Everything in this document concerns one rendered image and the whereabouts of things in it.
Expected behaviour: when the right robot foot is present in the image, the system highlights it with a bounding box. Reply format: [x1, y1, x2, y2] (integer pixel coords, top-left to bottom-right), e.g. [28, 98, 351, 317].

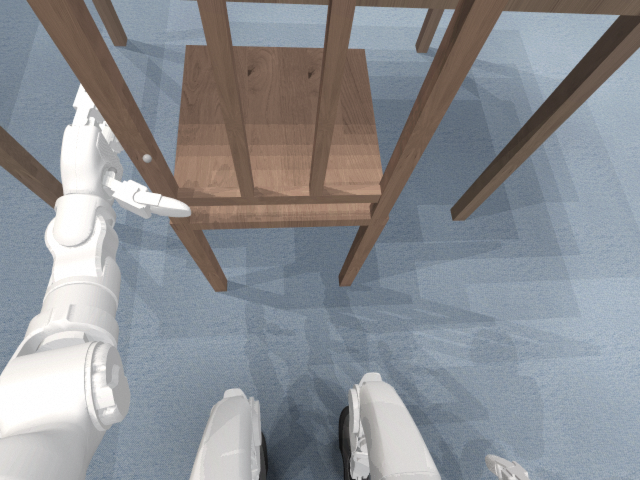
[339, 406, 370, 480]

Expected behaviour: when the left robot forearm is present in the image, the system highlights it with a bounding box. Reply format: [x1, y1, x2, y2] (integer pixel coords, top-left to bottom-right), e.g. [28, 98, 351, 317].
[0, 193, 121, 439]

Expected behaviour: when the left robot hand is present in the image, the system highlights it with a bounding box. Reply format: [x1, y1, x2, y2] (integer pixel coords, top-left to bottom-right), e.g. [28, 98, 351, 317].
[60, 84, 191, 219]

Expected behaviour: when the chair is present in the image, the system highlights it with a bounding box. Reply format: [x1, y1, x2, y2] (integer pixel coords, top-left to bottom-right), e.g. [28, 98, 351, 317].
[27, 0, 509, 292]

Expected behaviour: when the robot left upper arm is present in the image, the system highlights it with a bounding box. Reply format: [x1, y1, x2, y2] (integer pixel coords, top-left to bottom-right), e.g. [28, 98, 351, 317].
[0, 341, 130, 480]

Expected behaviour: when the right robot hand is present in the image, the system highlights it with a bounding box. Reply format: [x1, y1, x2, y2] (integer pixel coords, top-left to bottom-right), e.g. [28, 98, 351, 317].
[485, 454, 530, 480]

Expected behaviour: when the left robot thigh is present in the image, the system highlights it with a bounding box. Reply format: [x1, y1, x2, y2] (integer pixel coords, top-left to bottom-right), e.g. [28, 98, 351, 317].
[189, 396, 262, 480]

